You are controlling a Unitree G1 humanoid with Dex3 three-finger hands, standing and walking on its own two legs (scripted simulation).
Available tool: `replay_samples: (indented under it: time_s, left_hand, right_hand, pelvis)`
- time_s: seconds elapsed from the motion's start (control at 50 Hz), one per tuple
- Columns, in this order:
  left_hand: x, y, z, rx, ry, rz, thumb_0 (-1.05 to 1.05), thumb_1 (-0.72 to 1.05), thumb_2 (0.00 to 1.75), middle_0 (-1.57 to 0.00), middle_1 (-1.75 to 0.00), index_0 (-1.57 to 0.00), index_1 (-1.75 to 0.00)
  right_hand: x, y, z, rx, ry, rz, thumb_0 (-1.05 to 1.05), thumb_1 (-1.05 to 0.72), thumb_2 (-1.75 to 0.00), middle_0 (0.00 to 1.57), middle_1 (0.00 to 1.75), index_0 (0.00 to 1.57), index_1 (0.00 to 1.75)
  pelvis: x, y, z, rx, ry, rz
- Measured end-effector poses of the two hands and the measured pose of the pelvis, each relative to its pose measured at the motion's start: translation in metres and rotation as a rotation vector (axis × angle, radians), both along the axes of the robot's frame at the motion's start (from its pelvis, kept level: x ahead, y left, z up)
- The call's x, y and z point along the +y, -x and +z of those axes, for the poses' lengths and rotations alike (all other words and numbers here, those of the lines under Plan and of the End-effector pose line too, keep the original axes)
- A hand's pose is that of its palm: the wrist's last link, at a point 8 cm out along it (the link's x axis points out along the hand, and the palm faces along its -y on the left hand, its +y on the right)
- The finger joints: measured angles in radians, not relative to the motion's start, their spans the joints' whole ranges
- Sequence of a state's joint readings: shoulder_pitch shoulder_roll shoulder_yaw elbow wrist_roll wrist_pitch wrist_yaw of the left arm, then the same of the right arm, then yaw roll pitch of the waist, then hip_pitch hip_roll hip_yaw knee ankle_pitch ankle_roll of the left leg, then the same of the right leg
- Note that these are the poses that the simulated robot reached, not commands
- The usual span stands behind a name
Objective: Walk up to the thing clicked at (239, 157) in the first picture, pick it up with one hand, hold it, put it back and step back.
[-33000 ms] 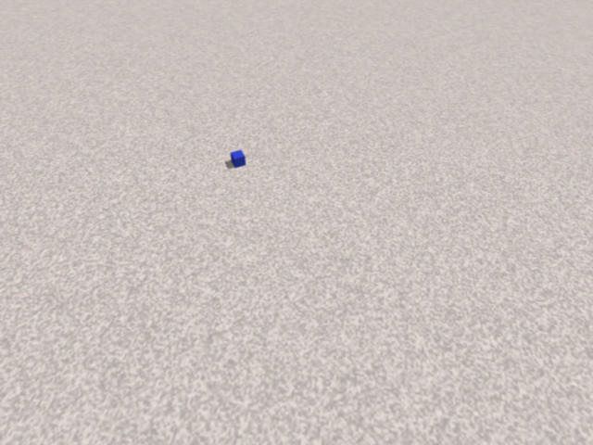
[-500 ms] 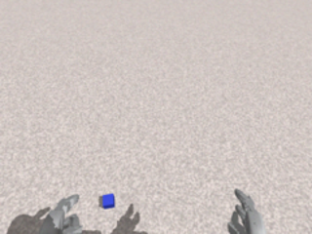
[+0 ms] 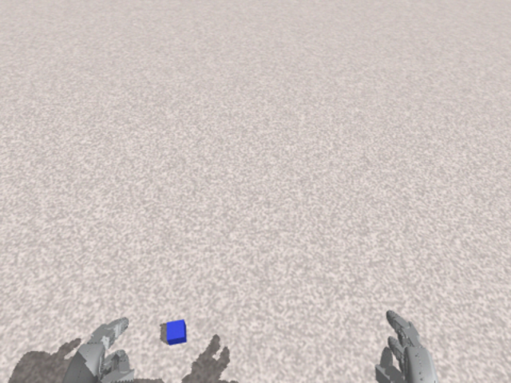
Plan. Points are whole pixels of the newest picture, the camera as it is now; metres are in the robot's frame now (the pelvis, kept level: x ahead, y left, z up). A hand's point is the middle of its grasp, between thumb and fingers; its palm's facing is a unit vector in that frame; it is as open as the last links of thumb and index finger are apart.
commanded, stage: home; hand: left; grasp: from above
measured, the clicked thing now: (176, 332) +0.42 +0.24 -0.69
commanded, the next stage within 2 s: stand in 0.22 s
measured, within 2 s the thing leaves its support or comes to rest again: neither
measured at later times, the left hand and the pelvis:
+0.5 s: hand out of the picture +0.14 +0.22 -0.09, palm faces +0.01 -0.95 -0.32, open 7.4 cm; pelvis -0.02 +0.00 +0.02, yaw +0 degrees
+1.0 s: hand out of the picture +0.02 +0.25 -0.10, palm faces +0.03 -0.95 -0.32, open 7.4 cm; pelvis -0.02 +0.02 +0.06, yaw +0 degrees
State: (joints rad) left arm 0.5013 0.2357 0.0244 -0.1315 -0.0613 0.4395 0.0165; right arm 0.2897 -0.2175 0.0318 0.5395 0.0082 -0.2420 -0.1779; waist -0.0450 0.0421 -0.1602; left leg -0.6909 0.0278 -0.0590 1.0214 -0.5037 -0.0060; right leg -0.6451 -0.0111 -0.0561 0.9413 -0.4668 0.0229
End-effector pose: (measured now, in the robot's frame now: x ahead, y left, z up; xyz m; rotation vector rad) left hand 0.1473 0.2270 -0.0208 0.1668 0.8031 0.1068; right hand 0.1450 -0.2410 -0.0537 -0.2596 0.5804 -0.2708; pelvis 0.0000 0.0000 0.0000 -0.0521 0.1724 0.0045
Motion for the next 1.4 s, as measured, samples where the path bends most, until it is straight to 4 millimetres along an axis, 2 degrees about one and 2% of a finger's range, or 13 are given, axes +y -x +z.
replay_samples:
  time_s: [0.32, 0.42, 0.54, 0.64, 0.78, 0.9, 1.08, 1.4]
  left_hand:
    - [-0.001, 0.005, 0.000, 0.000, -0.001, 0.004, 0.02, 0.90, 0.90, -0.20, -0.30, -0.20, -0.29]
    - [0.016, 0.004, -0.025, -0.004, -0.106, -0.036, 0.01, 0.90, 0.90, -0.20, -0.30, -0.20, -0.30]
    - [0.044, 0.035, -0.046, 0.138, -0.135, 0.014, 0.01, 0.90, 0.90, -0.20, -0.30, -0.21, -0.30]
    - [0.060, 0.068, -0.054, 0.268, -0.127, 0.062, 0.01, 0.90, 0.90, -0.20, -0.30, -0.20, -0.30]
    - [0.065, 0.109, -0.054, 0.403, -0.110, 0.108, 0.01, 0.90, 0.90, -0.20, -0.30, -0.20, -0.30]
    - [0.066, 0.129, -0.051, 0.463, -0.108, 0.123, 0.01, 0.90, 0.90, -0.20, -0.30, -0.20, -0.30]
    - [0.066, 0.138, -0.045, 0.477, -0.120, 0.127, 0.01, 0.90, 0.90, -0.20, -0.30, -0.20, -0.30]
    - [0.055, 0.139, -0.040, 0.489, -0.133, 0.120, 0.01, 0.90, 0.90, -0.20, -0.30, -0.20, -0.30]
  right_hand:
    - [-0.001, 0.004, -0.001, 0.001, -0.006, 0.000, 0.01, -0.90, -0.89, 0.21, 0.30, 0.21, 0.30]
    - [-0.009, 0.016, -0.018, 0.267, 0.039, 0.140, 0.01, -0.90, -0.89, 0.21, 0.30, 0.21, 0.30]
    - [-0.025, 0.044, -0.018, 0.422, 0.001, 0.081, 0.01, -0.90, -0.89, 0.21, 0.30, 0.21, 0.30]
    - [-0.028, 0.069, -0.014, 0.508, -0.004, 0.027, 0.01, -0.90, -0.89, 0.21, 0.30, 0.21, 0.30]
    - [-0.018, 0.092, -0.013, 0.596, -0.038, -0.009, 0.01, -0.91, -0.89, 0.20, 0.30, 0.21, 0.30]
    - [-0.010, 0.098, -0.013, 0.619, -0.066, -0.018, 0.01, -0.90, -0.89, 0.21, 0.30, 0.21, 0.30]
    - [-0.014, 0.103, -0.013, 0.625, -0.084, -0.021, 0.00, -0.90, -0.89, 0.21, 0.30, 0.21, 0.30]
    - [-0.040, 0.115, -0.012, 0.664, -0.077, -0.036, 0.00, -0.91, -0.89, 0.20, 0.30, 0.21, 0.30]
  pelvis:
    - [-0.002, 0.004, 0.000, -0.002, -0.001, 0.001]
    - [-0.002, 0.014, 0.011, -0.104, -0.034, -0.001]
    - [0.002, 0.015, 0.025, -0.157, -0.050, -0.001]
    - [0.010, 0.012, 0.036, -0.187, -0.043, -0.003]
    - [0.016, 0.010, 0.051, -0.224, -0.043, -0.001]
    - [0.017, 0.014, 0.058, -0.248, -0.048, 0.000]
    - [0.014, 0.019, 0.063, -0.263, -0.054, 0.003]
    - [-0.002, 0.022, 0.065, -0.257, -0.054, 0.003]
